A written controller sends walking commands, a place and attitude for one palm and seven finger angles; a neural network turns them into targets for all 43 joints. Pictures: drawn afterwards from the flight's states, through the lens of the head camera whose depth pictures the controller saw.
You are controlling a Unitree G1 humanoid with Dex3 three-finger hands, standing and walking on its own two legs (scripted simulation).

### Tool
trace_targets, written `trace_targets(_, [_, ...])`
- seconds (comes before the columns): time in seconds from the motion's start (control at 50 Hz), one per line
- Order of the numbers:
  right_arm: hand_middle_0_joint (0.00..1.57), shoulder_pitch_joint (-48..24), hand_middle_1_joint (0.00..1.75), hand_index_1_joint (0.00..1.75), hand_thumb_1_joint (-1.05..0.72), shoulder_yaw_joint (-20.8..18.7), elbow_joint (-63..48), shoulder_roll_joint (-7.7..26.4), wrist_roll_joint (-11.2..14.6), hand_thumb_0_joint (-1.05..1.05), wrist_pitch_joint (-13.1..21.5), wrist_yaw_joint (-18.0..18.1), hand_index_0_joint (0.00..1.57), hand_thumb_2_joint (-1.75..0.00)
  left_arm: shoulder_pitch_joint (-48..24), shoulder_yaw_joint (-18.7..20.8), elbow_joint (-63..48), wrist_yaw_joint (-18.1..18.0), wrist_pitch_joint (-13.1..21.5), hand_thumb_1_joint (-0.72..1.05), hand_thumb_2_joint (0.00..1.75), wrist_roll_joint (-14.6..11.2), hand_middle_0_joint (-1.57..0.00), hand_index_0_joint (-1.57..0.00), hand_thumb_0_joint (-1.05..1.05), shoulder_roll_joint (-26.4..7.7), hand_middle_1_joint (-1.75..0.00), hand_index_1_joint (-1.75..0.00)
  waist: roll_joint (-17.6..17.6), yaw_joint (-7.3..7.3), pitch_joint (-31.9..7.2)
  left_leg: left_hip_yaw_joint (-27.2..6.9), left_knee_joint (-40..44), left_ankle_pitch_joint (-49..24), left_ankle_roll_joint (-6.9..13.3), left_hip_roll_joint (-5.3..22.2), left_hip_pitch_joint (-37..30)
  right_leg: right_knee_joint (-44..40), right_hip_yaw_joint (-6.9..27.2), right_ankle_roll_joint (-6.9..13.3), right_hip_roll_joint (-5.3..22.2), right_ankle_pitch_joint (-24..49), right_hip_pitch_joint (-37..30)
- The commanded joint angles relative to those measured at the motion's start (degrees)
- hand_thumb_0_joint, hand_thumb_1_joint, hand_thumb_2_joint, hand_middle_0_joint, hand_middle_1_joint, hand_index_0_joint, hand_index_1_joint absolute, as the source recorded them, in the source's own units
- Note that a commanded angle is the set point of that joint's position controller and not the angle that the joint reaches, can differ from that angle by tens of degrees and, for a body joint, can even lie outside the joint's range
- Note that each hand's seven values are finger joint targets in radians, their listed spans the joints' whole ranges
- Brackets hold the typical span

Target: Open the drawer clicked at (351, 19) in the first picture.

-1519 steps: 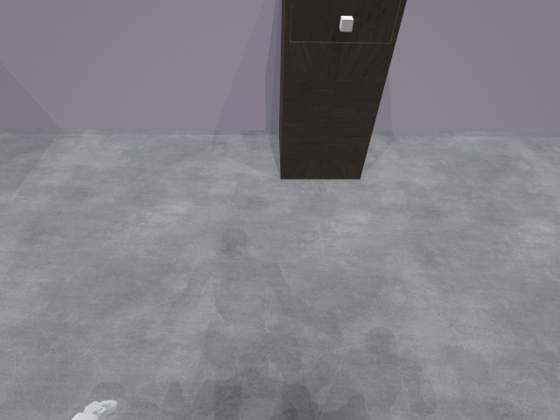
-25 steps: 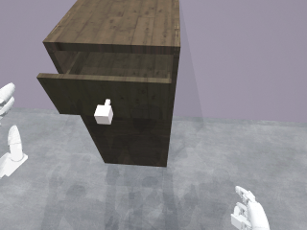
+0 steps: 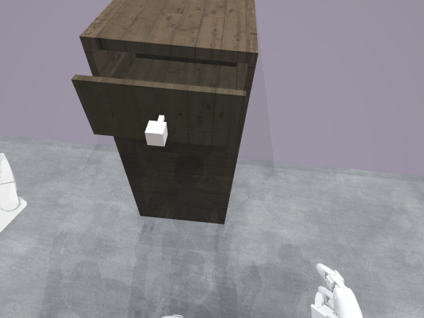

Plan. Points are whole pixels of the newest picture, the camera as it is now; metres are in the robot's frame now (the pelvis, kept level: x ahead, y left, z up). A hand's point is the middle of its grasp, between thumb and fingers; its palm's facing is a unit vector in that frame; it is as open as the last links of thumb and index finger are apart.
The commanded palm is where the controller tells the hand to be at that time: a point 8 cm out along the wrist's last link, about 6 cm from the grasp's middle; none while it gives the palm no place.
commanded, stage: step back with the hand held close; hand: left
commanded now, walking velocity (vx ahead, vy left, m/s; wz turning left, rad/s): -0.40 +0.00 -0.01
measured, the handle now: (158, 127) +0.51 +0.17 +0.05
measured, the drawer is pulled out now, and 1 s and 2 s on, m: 0.13 0.13 0.13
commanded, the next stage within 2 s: stop stepping back and stand still in 0.60 s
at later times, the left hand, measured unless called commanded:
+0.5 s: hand out of the picture +0.12 +0.24 +0.23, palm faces +0.46 -0.74 -0.50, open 7.4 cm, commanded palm +0.04 +0.28 +0.24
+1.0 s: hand out of the picture +0.02 +0.17 +0.23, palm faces +0.38 -0.77 -0.52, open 7.4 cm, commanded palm -0.05 +0.22 +0.24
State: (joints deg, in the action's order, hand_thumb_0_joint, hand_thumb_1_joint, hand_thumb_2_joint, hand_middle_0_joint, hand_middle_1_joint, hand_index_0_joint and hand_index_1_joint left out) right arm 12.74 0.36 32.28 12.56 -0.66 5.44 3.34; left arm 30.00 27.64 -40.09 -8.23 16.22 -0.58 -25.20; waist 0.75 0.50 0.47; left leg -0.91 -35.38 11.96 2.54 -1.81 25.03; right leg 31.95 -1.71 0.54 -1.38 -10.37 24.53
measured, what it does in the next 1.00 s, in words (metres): walks backwards: right foot, then left foot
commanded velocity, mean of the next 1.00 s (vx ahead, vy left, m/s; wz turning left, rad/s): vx -0.20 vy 0.04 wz -0.03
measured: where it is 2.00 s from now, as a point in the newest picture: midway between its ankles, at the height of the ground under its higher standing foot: outside the picture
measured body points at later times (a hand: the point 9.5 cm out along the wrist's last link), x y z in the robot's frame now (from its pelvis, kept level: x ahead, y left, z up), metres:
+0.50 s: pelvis -0.07 -0.01 +0.00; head -0.03 +0.02 +0.45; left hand +0.09 +0.28 +0.25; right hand +0.10 -0.24 -0.07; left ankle +0.00 +0.10 -0.72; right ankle -0.05 -0.13 -0.67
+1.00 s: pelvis -0.18 -0.06 +0.01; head -0.17 -0.04 +0.46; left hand -0.01 +0.21 +0.25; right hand -0.04 -0.33 -0.06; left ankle -0.18 +0.02 -0.73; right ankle -0.24 -0.16 -0.72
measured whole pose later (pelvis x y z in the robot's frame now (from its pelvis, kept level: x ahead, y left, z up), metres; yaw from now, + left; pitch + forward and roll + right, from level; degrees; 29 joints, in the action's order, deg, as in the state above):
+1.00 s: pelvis -0.18 -0.06 +0.01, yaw +0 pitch +3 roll +1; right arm 14.0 -1.3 35.5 13.9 0.7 5.9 3.2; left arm 34.4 29.4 -40.1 -8.5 13.9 -2.7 -29.2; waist 3.8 -2.4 -2.9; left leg 5.0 -29.3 15.2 3.5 -2.5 18.2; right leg 32.2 -1.3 1.4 -0.6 -21.0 13.6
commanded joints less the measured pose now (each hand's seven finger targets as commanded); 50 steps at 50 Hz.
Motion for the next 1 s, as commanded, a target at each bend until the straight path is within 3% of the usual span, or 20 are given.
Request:
trace_targets(0.0, [0.2,-5.2,0.3,0.3,-0.9,-3.5,-8.4,8.4,0.3,0.0,4.2,1.2,0.2,-0.9,-2.7,8.7,-8.9,-2.2,3.5,0.9,0.9,-0.1,-0.2,-0.2,0.0,-10.7,-0.3,-0.3,-9.8,-0.31,-5.9,-10.5,19.6,21.7,2.7,10.1,17.6,4.9,4.3,-0.3,0.3,-4.3,-20.6])
trace_targets(0.06, [0.2,-5.3,0.3,0.3,-0.9,-3.8,-8.1,8.2,0.3,0.0,4.9,1.0,0.2,-0.9,-2.5,8.6,-8.1,-1.6,3.9,0.9,0.9,-0.2,-0.2,-0.2,0.0,-10.2,-0.3,-0.3,-7.9,0.0,-7.9,-9.4,16.8,12.5,3.1,10.4,17.9,8.0,4.7,-0.3,0.1,6.1,-23.9])
trace_targets(0.12, [0.2,-5.3,0.3,0.3,-0.9,-3.9,-7.8,8.4,0.2,0.0,5.2,0.5,0.2,-0.9,-3.3,9.1,-6.4,-1.2,4.4,0.9,0.9,-0.1,-0.2,-0.2,0.0,-10.3,-0.3,-0.3,-5.9,-0.08,-5.0,-8.5,14.9,20.3,3.4,9.0,23.3,6.7,8.9,0.5,1.5,2.8,-23.7])
trace_targets(0.2, [0.2,-4.4,0.3,0.3,-0.9,-4.6,-6.5,7.4,0.6,0.0,4.2,-0.5,0.2,-0.9,-5.4,8.8,-7.7,-1.7,4.2,0.9,0.9,-0.6,-0.2,-0.2,0.0,-12.4,-0.3,-0.3,8.1,-0.35,-5.6,-0.7,-7.3,16.6,-1.8,0.7,4.7,-17.7,23.5,6.6,14.6,-17.2,-1.8])
trace_targets(0.24, [0.2,-5.2,0.3,0.3,-0.9,-4.2,-6.1,6.0,0.5,0.0,2.9,-0.7,0.2,-0.9,-6.3,6.9,-8.8,-2.0,3.7,0.9,0.9,-0.8,-0.2,-0.2,0.0,-11.6,-0.3,-0.3,12.0,-0.37,-8.0,0.3,-20.4,15.8,-2.4,0.2,-2.4,-20.9,22.1,8.9,19.3,-14.8,3.0])
trace_targets(0.28, [0.2,-4.9,0.3,0.3,-0.9,-3.6,-6.2,5.0,0.3,0.0,2.2,-0.3,0.2,-0.9,-4.3,8.2,-8.6,-2.1,3.2,0.9,0.9,-0.6,-0.2,-0.2,0.0,-12.2,-0.3,-0.3,10.0,-0.54,-9.3,1.5,-13.6,14.7,-2.1,1.4,-5.5,-17.4,15.5,7.2,16.6,-5.8,1.6])
trace_targets(0.32, [0.2,-4.3,0.3,0.3,-0.9,-3.1,-5.4,5.3,0.5,0.0,1.7,0.2,0.2,-0.9,-1.1,7.8,-9.1,-2.1,2.9,0.9,0.9,-1.1,-0.2,-0.2,0.0,-11.6,-0.3,-0.3,-0.2,-1.85,-7.2,0.9,7.8,7.0,-2.1,1.8,-9.9,-7.5,7.8,3.1,10.0,-1.5,2.3])
trace_targets(0.36, [0.2,-6.3,0.3,0.3,-0.9,-3.9,-7.0,7.7,-0.9,0.0,3.1,1.0,0.2,-0.9,-2.7,8.6,-15.1,-2.2,4.4,0.9,0.9,-0.8,-0.2,-0.2,0.0,-11.6,-0.3,-0.3,-26.4,-0.83,-5.8,-22.4,23.0,-2.1,4.9,21.7,7.1,23.2,1.6,-1.3,-2.1,-16.4,-3.9])
trace_targets(0.42, [0.2,-3.7,0.3,0.3,-0.9,-5.7,-5.0,6.1,-0.5,0.0,5.9,0.7,0.2,-0.9,0.5,10.4,-12.0,-2.4,4.2,0.9,0.9,-2.4,-0.2,-0.2,0.0,-12.2,-0.3,-0.3,-10.1,-0.44,-11.3,-15.8,17.3,-6.7,7.6,22.4,1.0,36.3,7.0,-0.8,-2.4,-20.8,-1.3])
trace_targets(0.48, [0.2,-4.2,0.3,0.3,-0.9,-5.5,-3.1,5.9,-0.5,0.0,7.1,-0.2,0.2,-0.9,0.8,8.5,-14.3,-1.8,2.3,0.9,0.9,-3.0,-0.2,-0.2,0.0,-9.3,-0.3,-0.3,-9.7,-0.17,-11.7,-8.9,13.2,-24.9,6.1,19.2,-10.2,25.6,2.4,-2.0,-1.0,-18.2,0.8])
trace_targets(0.58, [0.2,-6.1,0.3,0.3,-0.9,-4.2,-2.2,6.9,-0.6,0.0,8.7,-1.4,0.2,-0.9,-5.1,4.5,-15.2,-0.8,0.3,0.9,0.9,-3.5,-0.2,-0.2,0.0,-8.1,-0.3,-0.3,-15.1,-1.1,-9.8,-9.0,18.2,-12.2,4.6,18.7,-8.7,11.7,0.0,-1.6,-2.1,-19.5,-6.5])
trace_targets(0.64, [0.2,-8.3,0.3,0.3,-0.9,-3.8,-3.0,6.5,0.0,0.0,8.4,-1.8,0.2,-0.9,-4.8,6.0,-14.2,-0.3,0.1,0.9,0.9,-3.8,-0.2,-0.2,0.0,-9.4,-0.3,-0.3,-11.7,0.57,-9.7,-5.7,16.7,-3.8,1.6,15.3,-6.8,-5.2,-1.3,-0.2,-1.5,-10.0,-12.3])
trace_targets(0.66, [0.2,-8.5,0.3,0.3,-0.9,-3.7,-3.4,5.9,0.4,0.0,7.7,-2.0,0.2,-0.9,-3.7,7.5,-14.6,-0.1,0.5,0.9,0.9,-3.8,-0.2,-0.2,0.0,-11.2,-0.3,-0.3,-5.9,0.74,-9.9,-3.1,11.5,-0.4,-0.5,11.7,-6.9,-12.5,2.2,1.5,2.0,-4.8,-11.2])
trace_targets(0.68, [0.2,-8.7,0.3,0.3,-0.9,-3.3,-4.4,4.2,0.9,0.0,6.7,-2.1,0.2,-0.9,-2.6,9.4,-14.1,-0.2,0.9,0.9,0.9,-3.7,-0.2,-0.2,0.0,-14.4,-0.3,-0.3,7.7,0.38,-10.3,3.4,0.1,6.0,-4.1,4.9,-4.2,-17.9,16.1,5.0,12.5,2.3,-9.3])
trace_targets(0.7, [0.2,-8.6,0.3,0.3,-0.9,-3.0,-4.4,4.6,1.3,0.0,5.8,-1.8,0.2,-0.9,-1.2,11.8,-13.2,-0.9,1.3,0.9,0.9,-3.1,-0.2,-0.2,0.0,-17.8,-0.3,-0.3,10.9,1.39,-9.8,4.2,-15.0,13.6,-5.7,0.6,-0.3,-19.2,23.2,8.4,21.6,12.6,-5.3])
trace_targets(0.74, [0.2,-6.8,0.3,0.3,-0.9,-1.7,-5.1,3.2,1.7,0.0,4.6,-1.0,0.2,-0.9,-0.4,11.1,-13.9,-1.8,2.1,0.9,0.9,-2.0,-0.2,-0.2,0.0,-16.6,-0.3,-0.3,7.2,0.51,-14.5,1.4,-22.6,15.1,-4.8,1.1,10.3,-8.6,12.7,6.3,19.6,48.7,-22.4])
trace_targets(0.76, [0.2,-6.5,0.3,0.3,-0.9,-1.6,-6.0,3.3,1.7,0.0,4.3,-0.6,0.2,-0.9,2.4,11.4,-13.2,-1.8,0.8,0.9,0.9,-1.5,-0.2,-0.2,0.0,-15.4,-0.3,-0.3,8.3,-0.34,-16.2,2.1,-20.5,12.9,-4.4,1.5,10.3,-4.7,10.3,5.4,17.4,53.0,-26.0])
trace_targets(0.86, [0.2,-4.6,0.3,0.3,-0.9,-1.3,-5.6,4.8,1.0,0.0,3.1,0.5,0.2,-0.9,5.8,9.4,-8.8,-2.3,-0.3,0.9,0.9,-2.3,-0.2,-0.2,0.0,-11.3,-0.3,-0.3,1.4,-2.37,-10.0,5.9,6.7,-2.6,-2.7,1.0,-7.7,-5.0,5.8,3.8,12.7,35.4,-17.3])
trace_targets(0.92, [0.2,-2.9,0.3,0.3,-0.9,-3.4,-6.4,8.2,1.9,0.0,4.1,0.3,0.2,-0.9,5.3,7.9,-8.7,-2.0,-0.2,0.9,0.9,-2.9,-0.2,-0.2,0.0,-11.2,-0.3,-0.3,-5.3,-1.61,-11.7,-2.6,10.8,-31.5,0.9,10.4,-19.2,1.8,2.9,-0.9,5.3,12.7,-11.9])
trace_targets(0.98, [0.2,-2.1,0.3,0.3,-0.9,-3.0,-6.4,7.3,0.7,0.0,4.1,-0.5,0.2,-0.9,4.3,8.6,-10.3,-1.5,0.5,0.9,0.9,-2.2,-0.2,-0.2,0.0,-13.0,-0.3,-0.3,-13.5,-2.14,-9.7,-7.8,11.3,-42.0,0.0,13.4,-22.1,3.5,-1.3,-0.4,1.9,-9.1,-3.5])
